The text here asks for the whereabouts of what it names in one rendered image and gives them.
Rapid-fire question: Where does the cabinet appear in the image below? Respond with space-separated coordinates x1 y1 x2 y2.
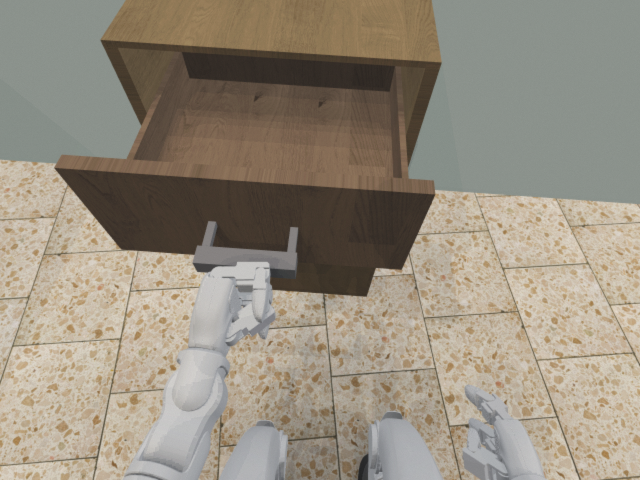
100 0 442 297

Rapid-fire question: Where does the right robot hand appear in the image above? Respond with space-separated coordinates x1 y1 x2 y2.
462 385 545 480

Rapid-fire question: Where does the left robot shin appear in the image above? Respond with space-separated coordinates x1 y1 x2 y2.
243 420 275 435

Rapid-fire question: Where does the left robot hand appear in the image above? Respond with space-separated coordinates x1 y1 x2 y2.
188 262 276 357

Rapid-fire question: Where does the robot left forearm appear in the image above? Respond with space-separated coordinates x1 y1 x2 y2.
123 348 230 480

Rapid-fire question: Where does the right robot shin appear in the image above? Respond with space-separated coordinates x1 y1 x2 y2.
368 411 403 480

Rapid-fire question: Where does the drawer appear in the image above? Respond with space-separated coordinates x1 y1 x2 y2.
54 52 435 270

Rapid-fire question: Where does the handle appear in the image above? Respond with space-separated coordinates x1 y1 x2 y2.
192 221 298 279

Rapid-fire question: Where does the robot shin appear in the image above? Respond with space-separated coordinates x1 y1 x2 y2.
243 420 275 435
368 411 403 480

